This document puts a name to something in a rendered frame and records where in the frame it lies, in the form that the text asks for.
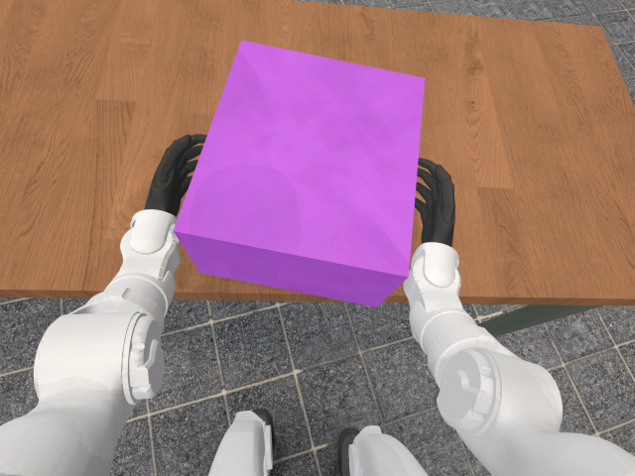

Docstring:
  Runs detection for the right robot thigh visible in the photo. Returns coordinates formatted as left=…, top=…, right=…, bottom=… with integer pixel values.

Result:
left=348, top=433, right=429, bottom=476

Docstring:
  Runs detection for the table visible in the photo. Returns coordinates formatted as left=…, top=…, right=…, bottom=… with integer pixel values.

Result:
left=0, top=0, right=635, bottom=337

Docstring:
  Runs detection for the robot left hand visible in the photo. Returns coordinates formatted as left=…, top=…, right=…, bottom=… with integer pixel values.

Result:
left=144, top=134, right=207, bottom=216

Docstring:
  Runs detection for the robot right upper arm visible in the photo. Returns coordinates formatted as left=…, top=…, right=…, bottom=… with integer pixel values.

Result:
left=437, top=347, right=635, bottom=476

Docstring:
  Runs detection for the robot right forearm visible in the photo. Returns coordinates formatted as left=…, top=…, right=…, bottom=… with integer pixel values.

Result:
left=403, top=242, right=563, bottom=418

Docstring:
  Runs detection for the robot right foot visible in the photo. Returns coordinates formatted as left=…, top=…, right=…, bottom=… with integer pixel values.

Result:
left=337, top=427, right=359, bottom=476

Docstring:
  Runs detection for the robot left forearm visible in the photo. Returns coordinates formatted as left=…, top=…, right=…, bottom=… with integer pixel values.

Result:
left=34, top=209, right=181, bottom=398

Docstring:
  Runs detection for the carton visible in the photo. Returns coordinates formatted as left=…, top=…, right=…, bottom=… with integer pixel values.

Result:
left=174, top=40, right=425, bottom=307

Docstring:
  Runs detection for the robot right hand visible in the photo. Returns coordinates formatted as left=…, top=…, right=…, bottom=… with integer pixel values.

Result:
left=415, top=158, right=455, bottom=247

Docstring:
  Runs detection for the robot left upper arm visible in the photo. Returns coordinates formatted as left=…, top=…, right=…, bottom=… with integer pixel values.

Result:
left=0, top=311, right=165, bottom=476

